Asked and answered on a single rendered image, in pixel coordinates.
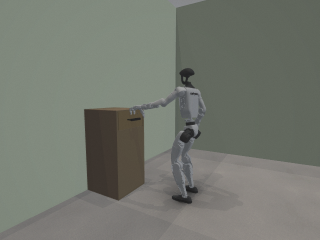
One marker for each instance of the left robot forearm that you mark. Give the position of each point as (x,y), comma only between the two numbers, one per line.
(153,105)

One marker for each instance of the handle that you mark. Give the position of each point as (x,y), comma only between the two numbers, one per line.
(134,119)

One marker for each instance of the left robot shin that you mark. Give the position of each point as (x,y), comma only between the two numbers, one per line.
(179,177)

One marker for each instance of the left robot upper arm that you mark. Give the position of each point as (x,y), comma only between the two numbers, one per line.
(178,92)

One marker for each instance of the humanoid robot torso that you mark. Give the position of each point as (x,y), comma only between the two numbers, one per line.
(189,107)

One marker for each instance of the right robot upper arm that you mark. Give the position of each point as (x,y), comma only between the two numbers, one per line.
(202,108)

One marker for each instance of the left robot hand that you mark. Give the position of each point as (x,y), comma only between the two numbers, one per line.
(137,107)

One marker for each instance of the right robot forearm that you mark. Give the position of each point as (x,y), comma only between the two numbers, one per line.
(199,118)

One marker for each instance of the drawer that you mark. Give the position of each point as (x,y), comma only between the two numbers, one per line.
(124,123)

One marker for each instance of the cabinet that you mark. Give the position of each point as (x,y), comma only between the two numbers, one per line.
(115,159)

